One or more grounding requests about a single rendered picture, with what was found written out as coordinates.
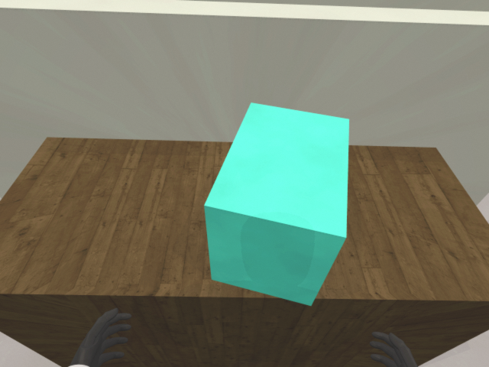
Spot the robot left hand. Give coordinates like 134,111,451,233
70,308,131,367

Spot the pedestal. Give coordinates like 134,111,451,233
0,137,489,367

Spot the carton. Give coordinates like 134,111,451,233
204,102,349,306

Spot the robot right hand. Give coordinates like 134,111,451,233
370,332,418,367

